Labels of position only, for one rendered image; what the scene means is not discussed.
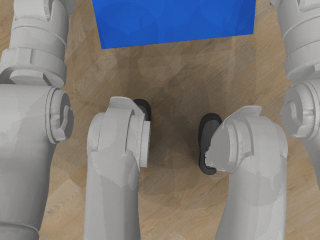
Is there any right robot forearm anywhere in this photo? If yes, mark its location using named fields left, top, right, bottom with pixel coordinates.
left=269, top=0, right=320, bottom=83

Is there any left robot forearm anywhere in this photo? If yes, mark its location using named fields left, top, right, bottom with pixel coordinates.
left=0, top=0, right=76, bottom=88

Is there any robot left upper arm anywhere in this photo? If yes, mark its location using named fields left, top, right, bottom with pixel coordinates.
left=0, top=84, right=74, bottom=240

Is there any right robot foot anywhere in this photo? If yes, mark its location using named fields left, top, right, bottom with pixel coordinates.
left=198, top=113, right=222, bottom=175

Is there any robot right upper arm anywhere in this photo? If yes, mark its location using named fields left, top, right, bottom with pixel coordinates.
left=280, top=78, right=320, bottom=191

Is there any carton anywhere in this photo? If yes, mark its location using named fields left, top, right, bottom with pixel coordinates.
left=92, top=0, right=256, bottom=49

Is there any right robot thigh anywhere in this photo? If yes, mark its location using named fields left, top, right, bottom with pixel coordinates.
left=214, top=115, right=287, bottom=240

